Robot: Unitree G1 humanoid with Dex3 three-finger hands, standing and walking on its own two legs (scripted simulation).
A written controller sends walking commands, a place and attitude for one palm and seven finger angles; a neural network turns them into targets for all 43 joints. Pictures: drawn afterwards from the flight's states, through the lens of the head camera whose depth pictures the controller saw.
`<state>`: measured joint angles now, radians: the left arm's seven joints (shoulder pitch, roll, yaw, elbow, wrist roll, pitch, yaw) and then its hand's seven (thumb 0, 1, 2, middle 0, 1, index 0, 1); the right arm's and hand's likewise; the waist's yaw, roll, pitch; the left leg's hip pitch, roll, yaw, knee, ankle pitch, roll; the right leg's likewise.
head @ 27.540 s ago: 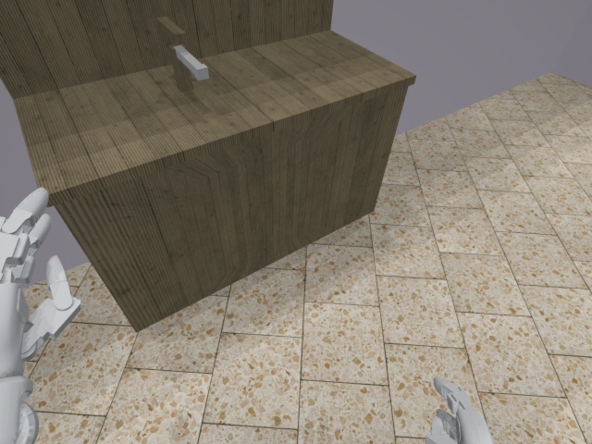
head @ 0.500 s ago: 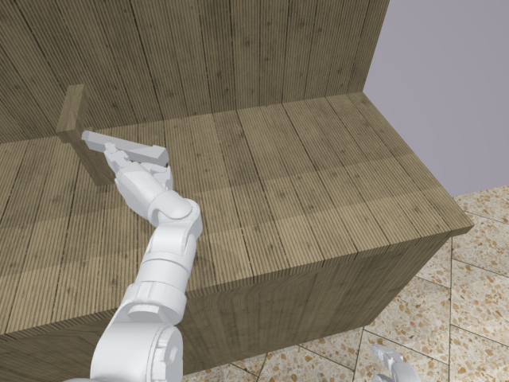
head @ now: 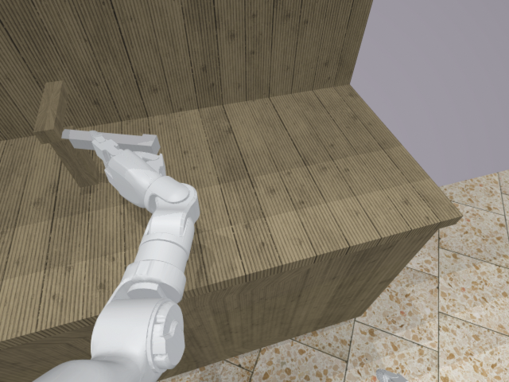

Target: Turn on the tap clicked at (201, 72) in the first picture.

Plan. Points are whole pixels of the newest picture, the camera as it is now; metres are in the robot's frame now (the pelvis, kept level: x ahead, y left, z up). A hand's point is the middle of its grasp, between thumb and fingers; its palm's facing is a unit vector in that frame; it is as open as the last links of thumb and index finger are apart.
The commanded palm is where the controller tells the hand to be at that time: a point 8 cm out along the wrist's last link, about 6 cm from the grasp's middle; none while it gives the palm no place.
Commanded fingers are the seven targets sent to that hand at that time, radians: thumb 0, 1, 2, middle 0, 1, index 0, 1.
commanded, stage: push the lever round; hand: left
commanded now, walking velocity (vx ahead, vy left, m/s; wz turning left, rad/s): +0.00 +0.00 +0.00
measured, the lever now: (149, 146) +0.48 +0.19 +0.11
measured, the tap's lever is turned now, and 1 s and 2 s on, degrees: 67 75 75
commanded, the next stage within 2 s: lift the hand up off the lever in 0.02 s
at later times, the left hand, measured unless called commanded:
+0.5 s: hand (159, 150) +0.47 +0.17 +0.11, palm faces +0.79 -0.61 -0.12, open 7.8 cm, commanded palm +0.41 +0.17 +0.11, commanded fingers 0.00 0.90 0.90 -0.15 -0.15 -0.15 -0.15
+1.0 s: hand (156, 148) +0.45 +0.17 +0.13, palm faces +0.77 -0.62 -0.11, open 7.8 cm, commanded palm +0.39 +0.17 +0.13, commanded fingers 0.00 0.90 0.90 -0.15 -0.15 -0.15 -0.15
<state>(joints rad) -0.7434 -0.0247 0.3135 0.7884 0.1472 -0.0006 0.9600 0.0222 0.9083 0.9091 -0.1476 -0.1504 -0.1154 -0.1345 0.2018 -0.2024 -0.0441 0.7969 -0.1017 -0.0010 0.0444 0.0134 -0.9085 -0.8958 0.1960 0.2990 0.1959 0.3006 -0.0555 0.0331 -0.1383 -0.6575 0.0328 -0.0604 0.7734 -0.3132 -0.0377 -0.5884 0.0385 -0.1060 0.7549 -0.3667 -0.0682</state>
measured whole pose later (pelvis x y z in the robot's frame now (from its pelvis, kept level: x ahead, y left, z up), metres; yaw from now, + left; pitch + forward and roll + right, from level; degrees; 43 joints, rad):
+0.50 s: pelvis +0.01 +0.01 +0.00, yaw -1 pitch +12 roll -1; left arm -0.76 -0.01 0.34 0.78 0.14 0.03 0.95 0.02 0.91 0.91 -0.15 -0.15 -0.15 -0.15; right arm 0.25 -0.19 -0.04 0.79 -0.11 0.00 0.07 0.01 -0.91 -0.90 0.20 0.30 0.20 0.30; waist -0.07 0.04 -0.14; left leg -0.65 0.03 -0.05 0.77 -0.33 -0.03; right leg -0.58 0.04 -0.09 0.74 -0.38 -0.06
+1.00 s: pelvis +0.02 +0.01 +0.01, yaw +0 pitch +9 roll -1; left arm -0.69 -0.07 0.25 0.62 0.12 0.14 0.94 0.02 0.90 0.90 -0.15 -0.15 -0.15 -0.15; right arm 0.16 -0.19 -0.04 0.77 -0.10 -0.01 0.06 0.01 -0.91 -0.90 0.20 0.30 0.20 0.30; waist -0.02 0.03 -0.13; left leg -0.57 0.02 -0.06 0.73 -0.33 -0.03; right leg -0.49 0.03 -0.10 0.70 -0.38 -0.06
